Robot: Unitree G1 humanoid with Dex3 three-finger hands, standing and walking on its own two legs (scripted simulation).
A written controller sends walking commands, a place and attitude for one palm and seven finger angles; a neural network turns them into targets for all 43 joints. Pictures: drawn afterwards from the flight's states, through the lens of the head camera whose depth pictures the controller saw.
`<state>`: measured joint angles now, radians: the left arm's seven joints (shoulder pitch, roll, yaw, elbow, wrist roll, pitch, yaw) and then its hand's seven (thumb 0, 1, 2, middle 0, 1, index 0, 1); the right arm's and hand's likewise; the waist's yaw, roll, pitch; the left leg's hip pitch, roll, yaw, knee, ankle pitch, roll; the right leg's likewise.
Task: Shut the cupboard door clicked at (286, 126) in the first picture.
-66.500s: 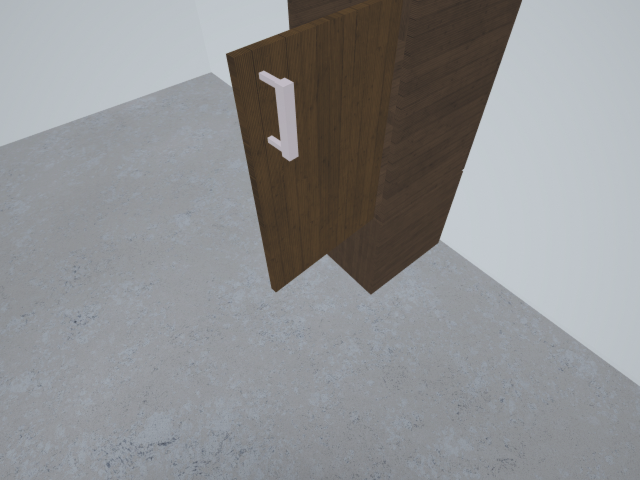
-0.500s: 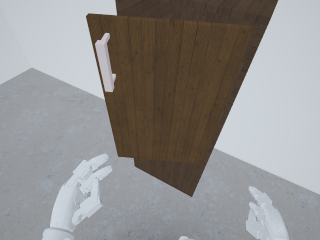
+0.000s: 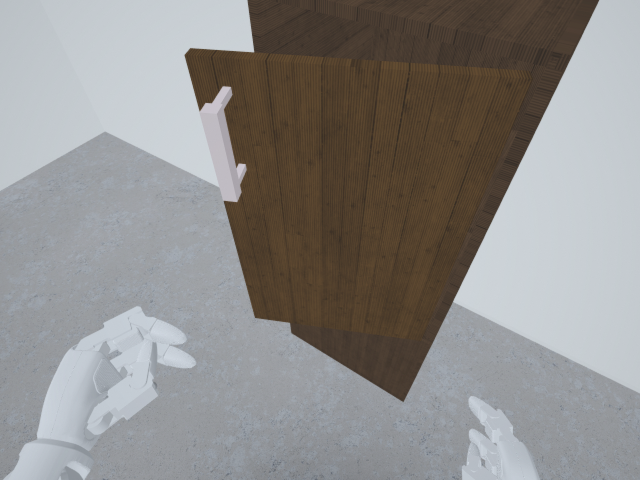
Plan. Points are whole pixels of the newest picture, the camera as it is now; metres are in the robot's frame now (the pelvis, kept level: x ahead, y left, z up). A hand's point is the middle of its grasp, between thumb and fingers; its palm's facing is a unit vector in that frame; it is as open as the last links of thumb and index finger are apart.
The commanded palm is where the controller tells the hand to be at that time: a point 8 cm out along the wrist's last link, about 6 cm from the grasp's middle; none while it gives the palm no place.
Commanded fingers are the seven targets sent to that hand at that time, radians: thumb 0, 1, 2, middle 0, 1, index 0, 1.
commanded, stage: raise the hand and make a fist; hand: left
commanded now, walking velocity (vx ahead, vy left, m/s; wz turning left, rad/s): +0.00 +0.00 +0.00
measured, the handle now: (228, 146) +0.46 +0.15 +0.19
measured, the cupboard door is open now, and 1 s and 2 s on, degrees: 24 24 24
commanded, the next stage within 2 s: bring the fist close to the handle in 1.06 s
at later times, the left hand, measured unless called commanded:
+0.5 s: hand (108, 336) +0.22 +0.21 +0.16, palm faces -0.05 -0.99 -0.10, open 3.1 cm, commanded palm +0.19 +0.26 +0.17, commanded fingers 0.00 0.90 0.90 -1.30 -1.50 -1.30 -1.50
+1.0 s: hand (90, 318) +0.22 +0.22 +0.18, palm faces -0.03 -1.00 -0.09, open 3.1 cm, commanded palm +0.19 +0.26 +0.19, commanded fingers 0.00 0.90 0.90 -1.30 -1.50 -1.30 -1.50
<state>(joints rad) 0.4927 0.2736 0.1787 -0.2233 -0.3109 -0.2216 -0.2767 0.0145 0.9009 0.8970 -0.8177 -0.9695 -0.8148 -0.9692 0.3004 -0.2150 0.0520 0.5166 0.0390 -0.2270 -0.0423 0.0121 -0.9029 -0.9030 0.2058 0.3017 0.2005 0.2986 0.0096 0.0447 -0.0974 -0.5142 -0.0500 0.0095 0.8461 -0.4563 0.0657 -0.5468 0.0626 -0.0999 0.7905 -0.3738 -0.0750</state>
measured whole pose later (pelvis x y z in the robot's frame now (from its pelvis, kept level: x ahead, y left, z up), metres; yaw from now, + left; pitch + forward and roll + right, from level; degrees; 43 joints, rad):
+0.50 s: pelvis +0.00 +0.02 +0.02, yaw +1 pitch +0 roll -2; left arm 0.31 0.32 0.18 -0.30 -0.30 0.01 -0.28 0.01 0.90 0.90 -1.25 -1.44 -1.25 -1.44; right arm 0.23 -0.24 0.07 0.55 0.06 -0.28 -0.07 0.01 -0.90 -0.90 0.20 0.30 0.20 0.30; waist 0.05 0.05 -0.06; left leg -0.26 -0.08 0.00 0.63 -0.37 0.09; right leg -0.29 0.04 -0.09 0.58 -0.29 -0.05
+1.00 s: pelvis -0.01 +0.02 +0.03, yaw +0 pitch -3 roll -1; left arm 0.22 0.33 0.23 -0.31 -0.30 0.18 -0.26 0.01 0.90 0.90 -1.30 -1.50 -1.30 -1.50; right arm 0.23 -0.26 0.07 0.58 0.07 -0.21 -0.07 0.01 -0.90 -0.90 0.20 0.30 0.20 0.30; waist 0.04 0.04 -0.04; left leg -0.18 -0.08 0.01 0.56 -0.32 0.10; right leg -0.22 0.04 -0.08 0.52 -0.25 -0.04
